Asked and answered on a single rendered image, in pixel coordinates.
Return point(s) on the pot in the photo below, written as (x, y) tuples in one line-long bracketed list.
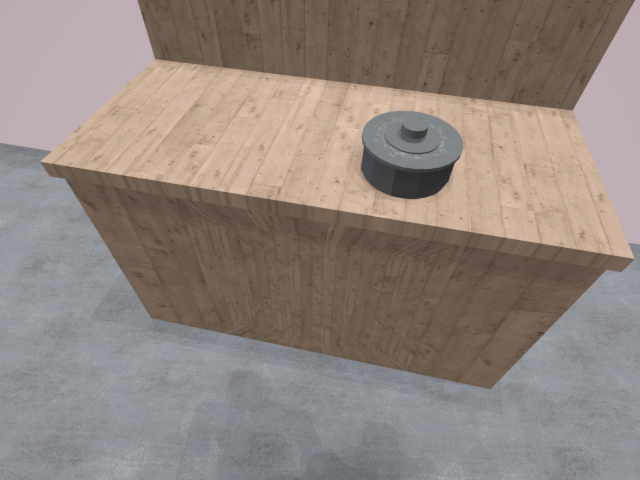
[(403, 184)]

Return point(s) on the table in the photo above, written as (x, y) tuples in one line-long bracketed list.
[(225, 178)]

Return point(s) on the lid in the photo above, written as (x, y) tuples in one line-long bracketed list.
[(440, 148)]

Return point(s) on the knob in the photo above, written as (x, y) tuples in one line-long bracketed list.
[(414, 127)]

